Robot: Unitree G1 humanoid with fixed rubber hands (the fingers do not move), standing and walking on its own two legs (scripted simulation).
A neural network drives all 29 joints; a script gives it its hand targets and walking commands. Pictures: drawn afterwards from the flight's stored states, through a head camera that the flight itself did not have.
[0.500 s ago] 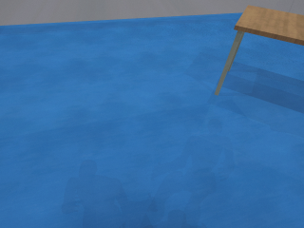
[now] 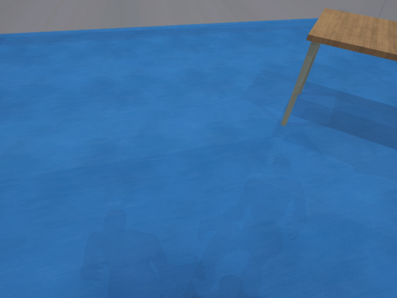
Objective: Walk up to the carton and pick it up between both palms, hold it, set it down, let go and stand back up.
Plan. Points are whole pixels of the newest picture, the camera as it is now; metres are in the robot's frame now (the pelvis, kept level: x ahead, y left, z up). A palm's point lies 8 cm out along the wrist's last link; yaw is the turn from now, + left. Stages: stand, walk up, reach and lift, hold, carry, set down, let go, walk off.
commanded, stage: stand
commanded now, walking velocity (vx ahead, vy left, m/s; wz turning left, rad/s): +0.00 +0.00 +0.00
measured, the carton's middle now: out of the picture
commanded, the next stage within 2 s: walk up in 1.48 s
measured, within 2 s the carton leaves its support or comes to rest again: neither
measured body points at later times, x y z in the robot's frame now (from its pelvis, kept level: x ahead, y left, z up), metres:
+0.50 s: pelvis +0.00 +0.00 +0.00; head +0.01 +0.00 +0.45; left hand +0.07 +0.25 -0.13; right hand +0.08 -0.26 -0.12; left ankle +0.02 +0.13 -0.73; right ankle +0.01 -0.12 -0.73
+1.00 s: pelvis +0.00 +0.00 +0.00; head +0.01 +0.00 +0.45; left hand +0.06 +0.26 -0.13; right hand +0.07 -0.26 -0.12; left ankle +0.02 +0.13 -0.73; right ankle +0.01 -0.12 -0.73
